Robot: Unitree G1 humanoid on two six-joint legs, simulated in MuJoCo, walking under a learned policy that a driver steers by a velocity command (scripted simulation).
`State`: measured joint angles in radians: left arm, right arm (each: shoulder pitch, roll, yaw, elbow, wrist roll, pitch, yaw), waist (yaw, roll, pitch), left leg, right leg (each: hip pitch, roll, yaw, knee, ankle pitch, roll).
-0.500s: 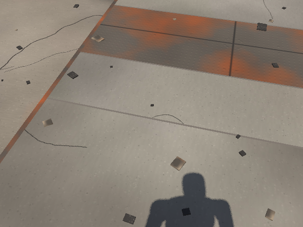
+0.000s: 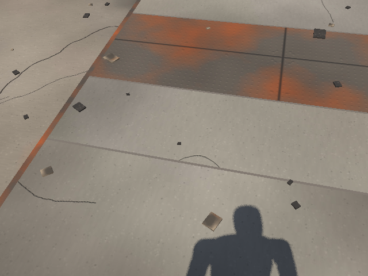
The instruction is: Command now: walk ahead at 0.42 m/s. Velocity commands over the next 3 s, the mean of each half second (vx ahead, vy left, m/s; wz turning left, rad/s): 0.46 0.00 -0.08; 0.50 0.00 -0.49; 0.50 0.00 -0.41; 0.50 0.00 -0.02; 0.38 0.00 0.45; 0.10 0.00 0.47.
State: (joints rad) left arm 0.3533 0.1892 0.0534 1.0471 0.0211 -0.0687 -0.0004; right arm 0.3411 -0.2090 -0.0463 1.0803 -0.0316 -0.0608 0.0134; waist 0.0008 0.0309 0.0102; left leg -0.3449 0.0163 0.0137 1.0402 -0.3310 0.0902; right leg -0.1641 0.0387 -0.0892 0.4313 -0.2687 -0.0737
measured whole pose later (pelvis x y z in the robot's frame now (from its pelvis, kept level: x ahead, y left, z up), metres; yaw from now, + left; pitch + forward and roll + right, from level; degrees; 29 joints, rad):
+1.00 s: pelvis +0.54 -0.05 -0.02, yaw -21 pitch +0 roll -1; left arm 0.13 0.23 0.08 0.89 0.03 -0.02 -0.02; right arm 0.34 -0.20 -0.05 0.96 -0.01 -0.08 -0.01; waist -0.01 0.01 0.07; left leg -0.26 0.05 0.10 1.24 -0.38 0.02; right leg -0.37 0.11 -0.12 0.58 -0.22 -0.17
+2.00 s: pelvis +1.04 -0.29 -0.02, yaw -31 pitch +1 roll +1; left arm 0.00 0.21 0.01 0.78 0.05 -0.08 -0.02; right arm 0.47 -0.22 -0.03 0.98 -0.01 -0.07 0.00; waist -0.07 -0.01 0.05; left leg 0.02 -0.03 0.01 0.46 -0.44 0.04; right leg -0.44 -0.01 -0.06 0.51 -0.09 -0.07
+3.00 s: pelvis +1.27 -0.43 +0.00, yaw -1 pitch +1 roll +1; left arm 0.40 0.26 0.05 0.86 0.03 0.01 0.03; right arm 0.19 -0.26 -0.08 0.78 -0.02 0.06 0.00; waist 0.04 0.01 -0.06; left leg -0.48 -0.15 -0.09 0.63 -0.28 0.05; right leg -0.17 0.02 -0.04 0.43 -0.33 -0.07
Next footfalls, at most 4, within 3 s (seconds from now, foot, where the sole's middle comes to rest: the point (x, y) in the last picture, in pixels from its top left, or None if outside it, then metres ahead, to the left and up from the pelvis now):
0.36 left None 0.37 0.08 -0.78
0.92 right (231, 249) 0.62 -0.11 -0.78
1.44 left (226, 170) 0.99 -0.13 -0.78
1.98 right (292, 146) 1.12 -0.44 -0.78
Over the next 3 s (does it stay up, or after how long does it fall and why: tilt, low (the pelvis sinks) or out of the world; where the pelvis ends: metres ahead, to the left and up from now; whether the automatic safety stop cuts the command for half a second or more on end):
stays up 1.27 -0.43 0.00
